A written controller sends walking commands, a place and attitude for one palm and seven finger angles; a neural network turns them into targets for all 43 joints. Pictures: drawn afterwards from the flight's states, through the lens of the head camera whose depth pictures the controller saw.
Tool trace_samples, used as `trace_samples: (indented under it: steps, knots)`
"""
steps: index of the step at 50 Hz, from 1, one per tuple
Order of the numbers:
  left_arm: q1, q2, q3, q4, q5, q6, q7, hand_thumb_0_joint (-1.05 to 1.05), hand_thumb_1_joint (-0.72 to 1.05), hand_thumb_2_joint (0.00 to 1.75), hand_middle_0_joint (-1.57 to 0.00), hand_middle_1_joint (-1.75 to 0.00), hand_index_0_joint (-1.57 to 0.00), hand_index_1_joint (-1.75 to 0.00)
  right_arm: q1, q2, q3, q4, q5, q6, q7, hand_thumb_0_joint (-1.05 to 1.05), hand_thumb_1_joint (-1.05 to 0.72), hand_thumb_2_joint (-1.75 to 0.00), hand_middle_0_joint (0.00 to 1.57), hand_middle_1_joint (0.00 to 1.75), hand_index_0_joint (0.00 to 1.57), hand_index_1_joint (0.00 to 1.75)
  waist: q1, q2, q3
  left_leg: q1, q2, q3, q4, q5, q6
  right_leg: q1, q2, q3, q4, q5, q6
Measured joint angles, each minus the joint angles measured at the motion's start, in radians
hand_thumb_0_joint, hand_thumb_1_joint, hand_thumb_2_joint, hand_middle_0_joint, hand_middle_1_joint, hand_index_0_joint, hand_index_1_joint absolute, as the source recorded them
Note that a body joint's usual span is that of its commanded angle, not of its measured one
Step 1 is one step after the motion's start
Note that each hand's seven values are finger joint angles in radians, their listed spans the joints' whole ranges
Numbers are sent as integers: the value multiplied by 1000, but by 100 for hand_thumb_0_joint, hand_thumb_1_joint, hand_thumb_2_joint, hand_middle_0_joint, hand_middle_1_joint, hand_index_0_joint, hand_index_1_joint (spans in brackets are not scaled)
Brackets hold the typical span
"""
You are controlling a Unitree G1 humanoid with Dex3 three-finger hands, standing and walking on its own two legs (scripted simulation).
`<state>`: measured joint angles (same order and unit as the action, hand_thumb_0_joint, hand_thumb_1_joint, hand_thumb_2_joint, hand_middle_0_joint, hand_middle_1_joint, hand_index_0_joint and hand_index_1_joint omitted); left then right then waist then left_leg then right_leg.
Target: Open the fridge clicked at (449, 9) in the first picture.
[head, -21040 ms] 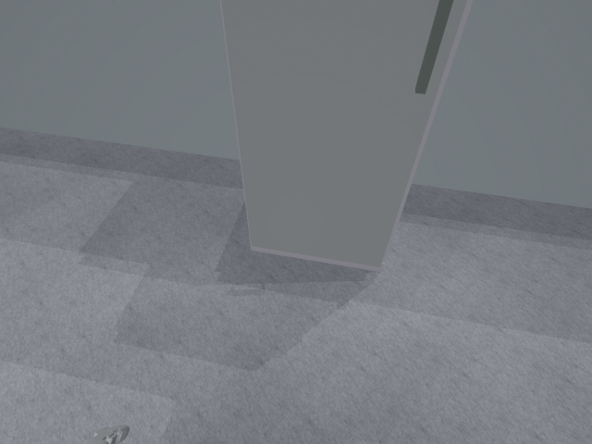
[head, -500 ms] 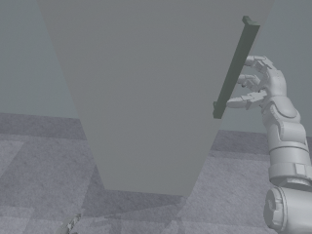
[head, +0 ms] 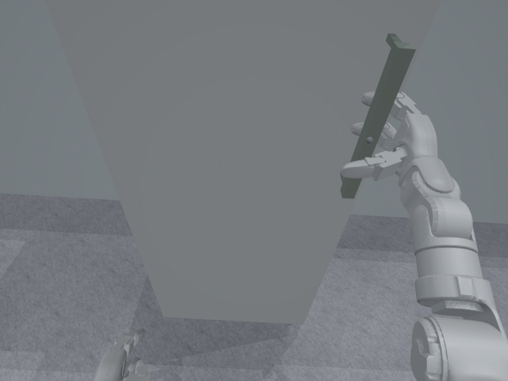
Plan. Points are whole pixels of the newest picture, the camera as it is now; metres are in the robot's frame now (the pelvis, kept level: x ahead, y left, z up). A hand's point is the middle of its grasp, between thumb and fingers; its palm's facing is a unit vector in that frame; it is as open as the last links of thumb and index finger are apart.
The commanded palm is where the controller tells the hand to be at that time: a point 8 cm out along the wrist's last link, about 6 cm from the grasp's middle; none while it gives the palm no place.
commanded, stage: slide the fingers in behind the handle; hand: right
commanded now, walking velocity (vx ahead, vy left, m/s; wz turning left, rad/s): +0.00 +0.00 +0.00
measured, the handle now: (366, 127) +0.47 -0.14 +0.21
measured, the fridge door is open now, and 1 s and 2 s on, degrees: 0 0 0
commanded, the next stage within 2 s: grip the handle and tug to test in 0.92 s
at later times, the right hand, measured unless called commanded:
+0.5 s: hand (357, 140) +0.42 -0.12 +0.21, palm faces +0.00 +1.00 +0.01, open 14.0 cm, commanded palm +0.39 -0.17 +0.21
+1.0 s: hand (363, 143) +0.40 -0.12 +0.22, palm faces -0.01 +1.00 +0.01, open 14.1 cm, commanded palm +0.38 -0.17 +0.21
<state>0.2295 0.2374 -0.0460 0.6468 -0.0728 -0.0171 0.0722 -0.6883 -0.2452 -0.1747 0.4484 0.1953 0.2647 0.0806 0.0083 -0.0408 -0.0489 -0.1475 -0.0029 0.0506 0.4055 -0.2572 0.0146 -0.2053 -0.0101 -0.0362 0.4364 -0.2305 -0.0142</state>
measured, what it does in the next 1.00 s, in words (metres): stands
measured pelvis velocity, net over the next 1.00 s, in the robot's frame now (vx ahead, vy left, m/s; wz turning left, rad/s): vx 0.00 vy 0.01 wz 0.00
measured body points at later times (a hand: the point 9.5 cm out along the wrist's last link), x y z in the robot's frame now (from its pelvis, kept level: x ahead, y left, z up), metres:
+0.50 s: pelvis +0.00 +0.01 +0.00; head -0.01 +0.02 +0.45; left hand +0.14 +0.25 -0.10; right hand +0.41 -0.17 +0.21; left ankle -0.03 +0.11 -0.74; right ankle +0.00 -0.11 -0.74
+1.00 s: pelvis +0.00 +0.01 +0.00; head -0.03 +0.02 +0.45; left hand +0.15 +0.24 -0.10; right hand +0.40 -0.17 +0.22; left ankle -0.03 +0.11 -0.74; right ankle +0.00 -0.11 -0.74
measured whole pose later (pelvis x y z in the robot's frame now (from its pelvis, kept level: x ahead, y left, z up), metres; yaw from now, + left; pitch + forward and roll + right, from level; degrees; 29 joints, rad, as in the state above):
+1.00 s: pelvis +0.00 +0.01 +0.00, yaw +0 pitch -1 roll +0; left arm 0.22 0.23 -0.05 0.65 -0.07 0.01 0.07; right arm -0.67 -0.22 -0.16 0.42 0.18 0.30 0.04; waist 0.01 -0.04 -0.05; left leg -0.12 -0.01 0.05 0.39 -0.25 0.02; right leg -0.18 -0.02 -0.03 0.42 -0.22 -0.01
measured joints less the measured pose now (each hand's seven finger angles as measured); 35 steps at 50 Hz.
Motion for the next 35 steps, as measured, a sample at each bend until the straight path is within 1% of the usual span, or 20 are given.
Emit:
trace_samples:
  steps: [3,8,14,18,22,25,30,35]
  knots:
    - [-1,-3,-4,4,0,13,1,1,91,90,-20,-30,-20,-30,1,3,-6,8,0,19,-3,-1,50,-30,30,120,30,120,3,1,-8,5,-2,-1,-1,-3,1,7,-2,-1,-4,-1,2]
    - [2,-4,-4,-3,1,25,4,1,91,90,-20,-30,-20,-30,8,-11,-14,13,-13,44,-20,-1,50,-30,30,120,30,120,8,4,-3,11,-6,-2,-5,-3,6,14,-6,-1,-9,-1,6]
    - [7,4,3,3,1,23,6,1,91,90,-20,-30,-20,-30,18,-2,0,-21,-6,22,-16,-1,50,-30,30,120,30,120,4,1,6,16,-8,4,-6,-3,9,15,-7,5,-7,-1,8]
    - [3,7,4,13,0,24,9,1,91,90,-20,-30,-20,-30,-5,6,14,4,-3,32,-16,-1,50,-30,30,120,30,120,4,1,5,13,-8,9,-4,-4,9,10,-7,10,-4,0,9]
    - [0,6,5,11,3,24,7,1,91,90,-20,-30,-20,-30,-16,11,10,20,-8,41,-31,-1,50,-30,30,120,30,120,10,0,5,9,-9,6,-5,-2,11,9,-8,7,-9,3,10]
    - [3,4,6,9,6,22,4,1,91,90,-20,-30,-20,-30,-6,17,2,17,-8,29,-41,-1,50,-30,30,120,30,120,10,-3,4,10,-9,4,-6,-1,11,12,-8,5,-13,4,10]
    - [8,-2,4,9,7,25,1,1,91,90,-20,-30,-20,-30,13,14,-5,-2,-10,9,-37,-1,50,-30,30,120,30,120,8,0,1,17,-11,1,-9,0,12,21,-10,2,-16,4,11]
    - [9,-1,4,10,3,26,0,1,91,90,-20,-30,-20,-30,17,12,9,-11,-12,17,-30,-1,50,-30,30,120,30,120,4,1,-2,22,-11,4,-9,0,12,23,-10,5,-11,2,11]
